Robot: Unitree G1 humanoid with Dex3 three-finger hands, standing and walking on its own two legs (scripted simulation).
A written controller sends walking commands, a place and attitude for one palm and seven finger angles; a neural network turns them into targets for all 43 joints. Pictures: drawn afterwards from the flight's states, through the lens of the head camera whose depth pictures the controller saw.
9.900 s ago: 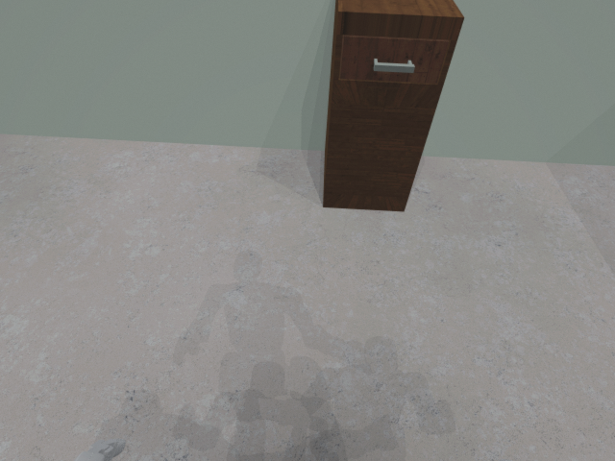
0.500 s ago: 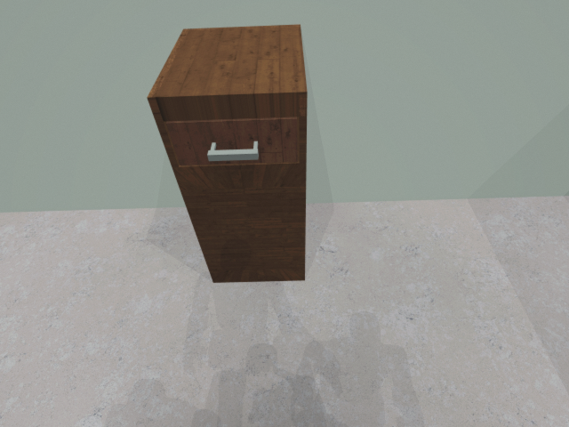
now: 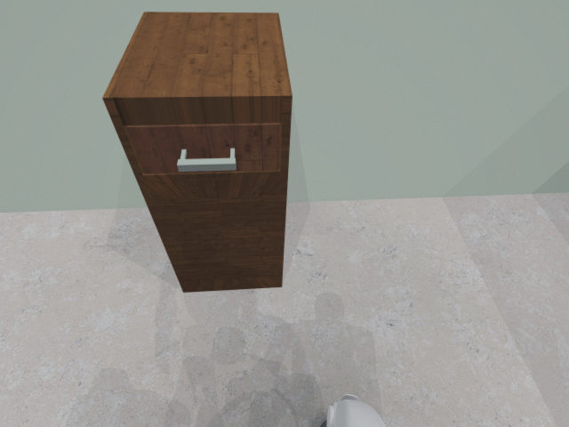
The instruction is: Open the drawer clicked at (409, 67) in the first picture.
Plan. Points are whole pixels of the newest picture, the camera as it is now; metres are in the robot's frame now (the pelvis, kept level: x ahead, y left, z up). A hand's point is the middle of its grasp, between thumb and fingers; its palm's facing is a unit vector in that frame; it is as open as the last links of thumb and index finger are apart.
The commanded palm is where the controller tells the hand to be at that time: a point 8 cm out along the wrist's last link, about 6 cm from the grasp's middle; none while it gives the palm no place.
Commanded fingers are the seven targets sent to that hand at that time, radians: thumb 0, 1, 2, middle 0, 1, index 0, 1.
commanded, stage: take the last steps up to it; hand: left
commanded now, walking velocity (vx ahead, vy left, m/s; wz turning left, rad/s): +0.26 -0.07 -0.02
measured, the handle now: (207, 158) +0.67 +0.20 -0.06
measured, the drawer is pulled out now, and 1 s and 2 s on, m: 0.00 0.00 0.00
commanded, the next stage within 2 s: come to a stop and stand still in 0.28 s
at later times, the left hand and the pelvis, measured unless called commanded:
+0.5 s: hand (211, 410) +0.18 +0.13 -0.18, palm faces +0.08 -0.98 -0.16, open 7.3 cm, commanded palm none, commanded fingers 0.00 0.90 0.90 -0.20 -0.30 -0.20 -0.30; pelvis +0.16 -0.04 +0.00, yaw +1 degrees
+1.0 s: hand (228, 404) +0.19 +0.10 -0.15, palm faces +0.03 -0.95 -0.31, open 7.3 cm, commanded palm none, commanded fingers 0.00 0.90 0.90 -0.20 -0.30 -0.20 -0.30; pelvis +0.15 -0.11 +0.00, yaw -1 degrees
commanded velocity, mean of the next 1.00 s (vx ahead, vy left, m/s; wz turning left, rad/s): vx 0.00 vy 0.02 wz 0.02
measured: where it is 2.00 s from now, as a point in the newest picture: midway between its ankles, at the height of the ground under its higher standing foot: outside the picture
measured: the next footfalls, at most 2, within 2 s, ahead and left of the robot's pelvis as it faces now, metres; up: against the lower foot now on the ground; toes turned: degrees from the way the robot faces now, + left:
right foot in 0.10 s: +0.20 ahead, -0.14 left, +0.00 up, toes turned -8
left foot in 0.50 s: +0.25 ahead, +0.08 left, +0.00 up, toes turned +7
